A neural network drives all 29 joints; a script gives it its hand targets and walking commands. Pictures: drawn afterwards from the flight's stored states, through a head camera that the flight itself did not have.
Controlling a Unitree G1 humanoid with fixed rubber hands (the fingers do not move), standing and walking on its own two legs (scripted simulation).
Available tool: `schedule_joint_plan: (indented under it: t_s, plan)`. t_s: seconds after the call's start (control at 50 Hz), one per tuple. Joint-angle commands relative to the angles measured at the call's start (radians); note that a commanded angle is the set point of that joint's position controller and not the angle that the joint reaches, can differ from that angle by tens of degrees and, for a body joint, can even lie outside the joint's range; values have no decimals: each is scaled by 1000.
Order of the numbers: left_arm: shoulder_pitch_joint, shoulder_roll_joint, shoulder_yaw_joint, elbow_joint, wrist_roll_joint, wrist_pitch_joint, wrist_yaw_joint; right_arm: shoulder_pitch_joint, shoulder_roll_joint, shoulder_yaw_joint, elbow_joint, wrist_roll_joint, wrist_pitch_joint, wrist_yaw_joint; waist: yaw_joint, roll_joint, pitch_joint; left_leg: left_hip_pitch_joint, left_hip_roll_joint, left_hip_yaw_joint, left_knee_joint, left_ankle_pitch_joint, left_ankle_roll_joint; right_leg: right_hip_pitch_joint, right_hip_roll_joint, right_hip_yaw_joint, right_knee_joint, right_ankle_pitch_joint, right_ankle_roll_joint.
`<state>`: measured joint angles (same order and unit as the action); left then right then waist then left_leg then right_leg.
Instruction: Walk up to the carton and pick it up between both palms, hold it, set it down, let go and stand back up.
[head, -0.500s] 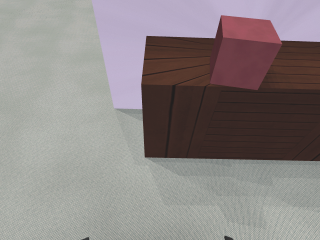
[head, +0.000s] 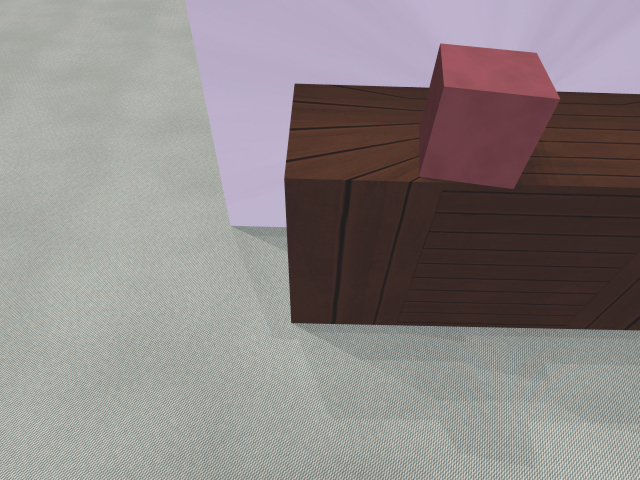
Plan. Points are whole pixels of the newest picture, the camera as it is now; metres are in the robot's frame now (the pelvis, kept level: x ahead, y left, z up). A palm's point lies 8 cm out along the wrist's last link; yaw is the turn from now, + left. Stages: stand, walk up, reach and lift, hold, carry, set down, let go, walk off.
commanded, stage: stand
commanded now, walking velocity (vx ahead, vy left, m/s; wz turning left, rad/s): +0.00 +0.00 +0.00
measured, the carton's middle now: (476, 115) +0.88 -0.38 +0.02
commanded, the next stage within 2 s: walk up in 1.06 s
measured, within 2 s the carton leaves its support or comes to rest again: neither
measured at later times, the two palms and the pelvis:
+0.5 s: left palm out of the picture +0.03 +0.22 -0.13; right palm out of the picture +0.03 -0.22 -0.13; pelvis +0.01 +0.00 +0.01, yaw +0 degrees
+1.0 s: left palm out of the picture -0.02 +0.20 -0.14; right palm out of the picture -0.01 -0.20 -0.14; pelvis +0.00 +0.00 +0.01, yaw +0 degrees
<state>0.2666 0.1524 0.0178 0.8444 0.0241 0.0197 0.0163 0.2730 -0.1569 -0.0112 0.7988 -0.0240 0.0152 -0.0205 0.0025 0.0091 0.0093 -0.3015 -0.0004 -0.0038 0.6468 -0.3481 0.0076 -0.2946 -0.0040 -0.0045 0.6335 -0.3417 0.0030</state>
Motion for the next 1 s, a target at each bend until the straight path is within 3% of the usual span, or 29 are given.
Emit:
schedule_joint_plan:
  t_s: [0.0,0.52,0.98]
  plan:
    - [3,106,34,-56,-1,-29,8,8,-98,-32,-58,1,-30,-8,-1,-1,-26,13,54,-75,-148,188,43,19,-49,61,-123,185,-49]
    - [50,65,37,180,-10,-33,26,61,-60,-38,192,7,-33,-24,0,-8,42,106,68,-69,-231,276,43,87,-71,65,-212,253,-43]
    - [88,20,21,300,-10,-25,33,80,-16,-18,322,8,-27,-29,0,-9,90,102,69,-71,-285,208,35,96,-73,62,-258,192,-27]
